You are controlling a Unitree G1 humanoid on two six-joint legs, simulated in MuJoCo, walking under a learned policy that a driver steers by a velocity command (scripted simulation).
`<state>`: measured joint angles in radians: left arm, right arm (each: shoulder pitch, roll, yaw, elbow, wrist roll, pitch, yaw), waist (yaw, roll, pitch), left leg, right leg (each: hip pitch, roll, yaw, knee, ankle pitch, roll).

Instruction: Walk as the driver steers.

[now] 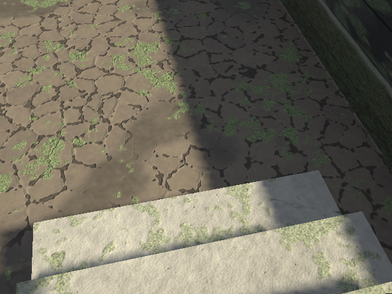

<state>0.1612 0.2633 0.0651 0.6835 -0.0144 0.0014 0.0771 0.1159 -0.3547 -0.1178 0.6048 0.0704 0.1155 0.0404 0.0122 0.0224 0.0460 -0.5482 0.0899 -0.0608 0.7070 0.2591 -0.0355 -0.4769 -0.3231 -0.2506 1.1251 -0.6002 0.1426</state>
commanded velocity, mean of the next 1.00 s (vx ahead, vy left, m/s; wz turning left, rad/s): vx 0.00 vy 0.00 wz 0.41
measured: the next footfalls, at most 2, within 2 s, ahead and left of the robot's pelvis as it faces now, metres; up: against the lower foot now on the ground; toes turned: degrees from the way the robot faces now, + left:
left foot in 0.06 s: +0.09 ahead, +0.15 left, -0.17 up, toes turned +4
right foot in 0.66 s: +0.22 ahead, -0.05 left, -0.17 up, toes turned +36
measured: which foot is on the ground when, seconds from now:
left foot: up 0.00-0.04, down 0.06-0.66, up 0.68-1.00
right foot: down 0.00-0.04, up 0.06-0.64, down 0.66-1.00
